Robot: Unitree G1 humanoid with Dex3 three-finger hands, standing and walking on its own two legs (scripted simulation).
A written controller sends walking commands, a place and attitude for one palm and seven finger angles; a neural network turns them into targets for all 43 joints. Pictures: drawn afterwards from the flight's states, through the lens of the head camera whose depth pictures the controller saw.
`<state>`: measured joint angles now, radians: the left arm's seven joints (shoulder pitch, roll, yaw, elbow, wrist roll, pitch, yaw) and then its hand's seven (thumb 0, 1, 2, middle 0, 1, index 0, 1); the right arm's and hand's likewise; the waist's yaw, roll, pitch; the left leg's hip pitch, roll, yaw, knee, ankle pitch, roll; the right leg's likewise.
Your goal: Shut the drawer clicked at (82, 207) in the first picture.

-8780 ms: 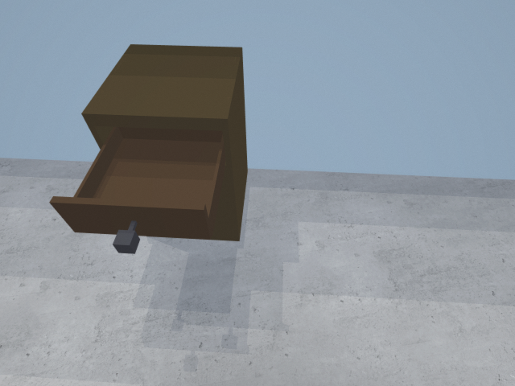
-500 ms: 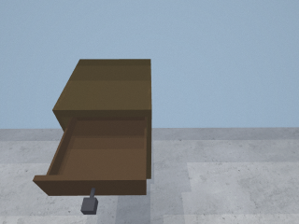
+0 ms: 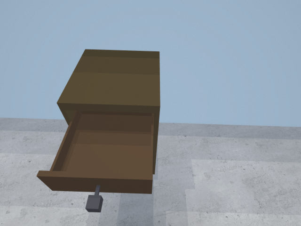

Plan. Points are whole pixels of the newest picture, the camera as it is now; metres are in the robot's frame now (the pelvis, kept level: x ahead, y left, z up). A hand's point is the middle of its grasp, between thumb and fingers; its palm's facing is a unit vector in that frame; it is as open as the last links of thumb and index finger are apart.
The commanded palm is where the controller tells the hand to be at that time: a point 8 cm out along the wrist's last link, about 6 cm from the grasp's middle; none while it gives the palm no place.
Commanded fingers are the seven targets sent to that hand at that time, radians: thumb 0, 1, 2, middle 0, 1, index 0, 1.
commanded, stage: look again from close up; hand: left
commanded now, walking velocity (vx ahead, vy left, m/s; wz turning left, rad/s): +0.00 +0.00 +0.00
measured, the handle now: (96, 197) +0.25 +0.20 -0.19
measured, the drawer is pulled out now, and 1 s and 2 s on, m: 0.30 0.30 0.30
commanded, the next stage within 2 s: shuffle to correct the standing spot in 0.36 s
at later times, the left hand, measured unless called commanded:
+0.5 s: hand out of the picture +0.02 +0.21 -0.17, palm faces +0.02 -0.98 -0.18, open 7.3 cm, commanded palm none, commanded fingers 0.00 0.90 0.90 -0.20 -0.30 -0.20 -0.30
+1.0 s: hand out of the picture -0.01 +0.16 -0.17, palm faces -0.01 -0.97 -0.22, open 7.3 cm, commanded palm none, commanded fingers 0.00 0.90 0.90 -0.20 -0.30 -0.20 -0.30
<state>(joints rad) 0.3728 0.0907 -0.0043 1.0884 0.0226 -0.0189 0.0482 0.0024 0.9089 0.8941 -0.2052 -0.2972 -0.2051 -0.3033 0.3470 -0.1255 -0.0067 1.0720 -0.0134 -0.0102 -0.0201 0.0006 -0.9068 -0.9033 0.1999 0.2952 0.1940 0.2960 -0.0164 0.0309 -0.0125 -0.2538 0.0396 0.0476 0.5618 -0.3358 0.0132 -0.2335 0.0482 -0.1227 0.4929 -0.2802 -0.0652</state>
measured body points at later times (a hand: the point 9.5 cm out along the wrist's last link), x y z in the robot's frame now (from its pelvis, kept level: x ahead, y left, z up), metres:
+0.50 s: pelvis +0.01 +0.04 +0.01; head +0.02 +0.05 +0.46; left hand +0.02 +0.26 -0.16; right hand +0.01 -0.18 -0.15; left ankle -0.02 +0.10 -0.73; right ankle -0.01 -0.08 -0.73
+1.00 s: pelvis -0.02 -0.02 +0.00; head -0.02 -0.02 +0.45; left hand +0.00 +0.22 -0.15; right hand -0.01 -0.25 -0.16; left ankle -0.02 +0.10 -0.73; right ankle -0.02 -0.12 -0.73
